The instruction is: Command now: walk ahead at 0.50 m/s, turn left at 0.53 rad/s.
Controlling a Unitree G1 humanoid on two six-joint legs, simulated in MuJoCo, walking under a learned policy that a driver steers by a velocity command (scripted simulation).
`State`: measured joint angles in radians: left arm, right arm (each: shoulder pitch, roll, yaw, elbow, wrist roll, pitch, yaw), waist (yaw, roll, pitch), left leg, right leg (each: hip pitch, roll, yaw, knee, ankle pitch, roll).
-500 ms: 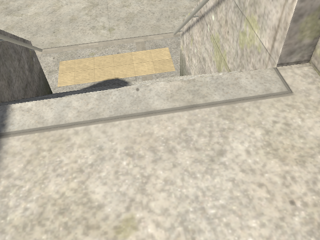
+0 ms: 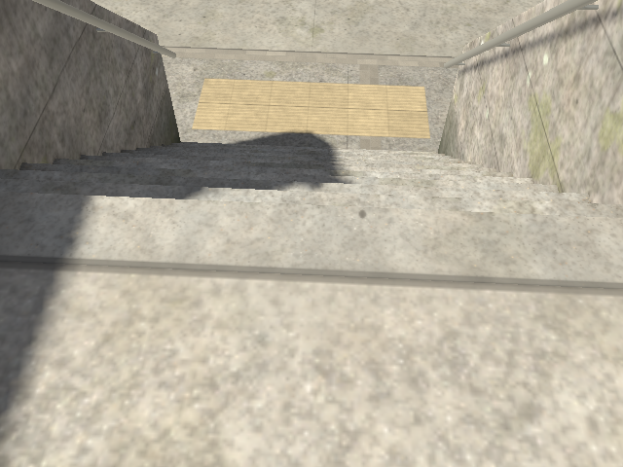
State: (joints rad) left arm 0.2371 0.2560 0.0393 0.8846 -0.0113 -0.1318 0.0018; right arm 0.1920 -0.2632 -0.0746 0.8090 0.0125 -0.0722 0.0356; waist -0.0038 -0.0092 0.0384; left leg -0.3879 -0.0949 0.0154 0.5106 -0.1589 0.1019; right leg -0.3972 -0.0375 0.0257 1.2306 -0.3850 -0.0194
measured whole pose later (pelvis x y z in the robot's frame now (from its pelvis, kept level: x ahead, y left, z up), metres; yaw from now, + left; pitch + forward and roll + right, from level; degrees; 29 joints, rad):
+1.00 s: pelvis +0.47 +0.10 +0.00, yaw +25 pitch +2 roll -1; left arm 0.27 0.29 0.04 0.87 0.03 -0.07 -0.01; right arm 0.10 -0.23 -0.04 0.68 -0.02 -0.07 0.02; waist 0.05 -0.02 0.05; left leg -0.42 0.02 0.07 0.51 -0.12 0.05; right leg -0.40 -0.06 0.03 1.11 -0.58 0.05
